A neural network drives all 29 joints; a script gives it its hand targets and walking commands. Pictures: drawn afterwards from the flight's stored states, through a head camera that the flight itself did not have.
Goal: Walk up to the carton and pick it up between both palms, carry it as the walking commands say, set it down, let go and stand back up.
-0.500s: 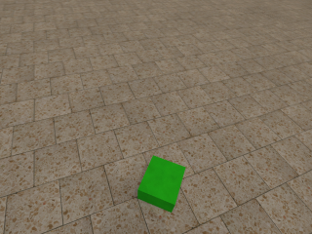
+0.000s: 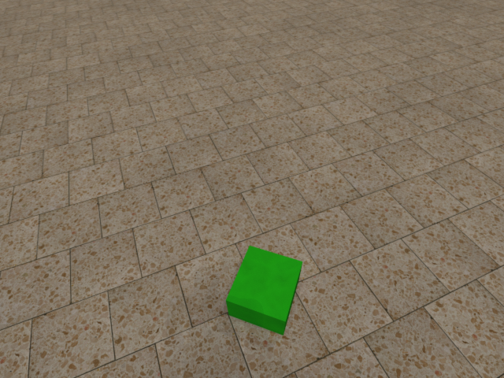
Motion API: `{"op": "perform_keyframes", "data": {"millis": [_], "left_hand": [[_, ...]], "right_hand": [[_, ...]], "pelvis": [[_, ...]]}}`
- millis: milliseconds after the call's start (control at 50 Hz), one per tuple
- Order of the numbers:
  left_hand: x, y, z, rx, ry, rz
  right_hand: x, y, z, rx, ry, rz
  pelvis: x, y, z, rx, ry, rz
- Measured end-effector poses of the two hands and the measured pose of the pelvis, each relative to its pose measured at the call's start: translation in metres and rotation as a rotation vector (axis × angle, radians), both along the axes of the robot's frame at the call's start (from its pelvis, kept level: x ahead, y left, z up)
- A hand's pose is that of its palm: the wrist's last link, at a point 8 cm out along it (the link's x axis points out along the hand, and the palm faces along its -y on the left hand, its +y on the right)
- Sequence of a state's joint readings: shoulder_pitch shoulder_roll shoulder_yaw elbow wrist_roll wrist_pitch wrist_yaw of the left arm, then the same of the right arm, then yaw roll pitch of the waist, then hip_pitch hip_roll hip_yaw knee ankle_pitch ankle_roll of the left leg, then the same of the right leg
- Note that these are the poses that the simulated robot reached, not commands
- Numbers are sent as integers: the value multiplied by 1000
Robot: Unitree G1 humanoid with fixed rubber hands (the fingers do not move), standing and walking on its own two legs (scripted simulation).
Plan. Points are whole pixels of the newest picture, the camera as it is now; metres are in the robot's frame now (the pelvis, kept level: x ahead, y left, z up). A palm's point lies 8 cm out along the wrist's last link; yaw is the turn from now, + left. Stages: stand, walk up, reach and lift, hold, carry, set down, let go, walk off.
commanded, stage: walk up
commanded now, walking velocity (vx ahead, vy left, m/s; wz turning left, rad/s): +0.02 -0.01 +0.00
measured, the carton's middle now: (265, 288) +0.61 -0.04 -0.71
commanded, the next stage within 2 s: none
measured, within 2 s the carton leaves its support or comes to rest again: neither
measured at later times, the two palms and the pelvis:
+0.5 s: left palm out of the picture +0.04 +0.22 -0.15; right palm out of the picture +0.06 -0.20 -0.15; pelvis +0.08 +0.01 +0.00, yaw -2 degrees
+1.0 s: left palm out of the picture +0.04 +0.21 -0.15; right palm out of the picture +0.05 -0.22 -0.16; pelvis +0.06 +0.00 -0.01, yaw +0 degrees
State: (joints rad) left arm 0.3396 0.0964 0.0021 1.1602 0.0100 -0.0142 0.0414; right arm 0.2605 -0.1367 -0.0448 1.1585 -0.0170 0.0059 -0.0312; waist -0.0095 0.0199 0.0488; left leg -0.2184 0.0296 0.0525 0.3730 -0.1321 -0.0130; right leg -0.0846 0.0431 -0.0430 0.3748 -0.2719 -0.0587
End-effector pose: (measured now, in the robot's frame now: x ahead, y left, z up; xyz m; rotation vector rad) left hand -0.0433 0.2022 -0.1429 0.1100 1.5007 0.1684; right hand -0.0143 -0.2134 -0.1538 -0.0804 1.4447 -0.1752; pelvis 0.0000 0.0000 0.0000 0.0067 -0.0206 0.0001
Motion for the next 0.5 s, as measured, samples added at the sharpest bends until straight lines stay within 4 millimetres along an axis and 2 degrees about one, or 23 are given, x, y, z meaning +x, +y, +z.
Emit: {"op": "perform_keyframes", "data": {"millis": [160, 300, 360, 420, 500], "left_hand": [[-11, -10, -1, -5, 28, 37], [-1, -4, -7, -13, 60, 67], [12, 1, -8, -20, 86, 54], [33, 7, -8, -21, 95, 28], [79, 19, -6, 4, 33, -22]], "right_hand": [[13, -13, 1, -14, 6, 20], [49, -4, -1, -20, -9, 33], [69, 7, 1, -21, -25, 30], [84, 12, 4, -45, -46, 6], [79, 11, 8, -50, -23, -21]], "pelvis": [[12, -9, -1, -2, 7, 1], [47, 0, -6, -9, 10, -1], [63, 5, -7, 4, 26, -13], [69, 9, -6, 2, 43, -26], [76, 9, -2, -5, 47, -31]]}}
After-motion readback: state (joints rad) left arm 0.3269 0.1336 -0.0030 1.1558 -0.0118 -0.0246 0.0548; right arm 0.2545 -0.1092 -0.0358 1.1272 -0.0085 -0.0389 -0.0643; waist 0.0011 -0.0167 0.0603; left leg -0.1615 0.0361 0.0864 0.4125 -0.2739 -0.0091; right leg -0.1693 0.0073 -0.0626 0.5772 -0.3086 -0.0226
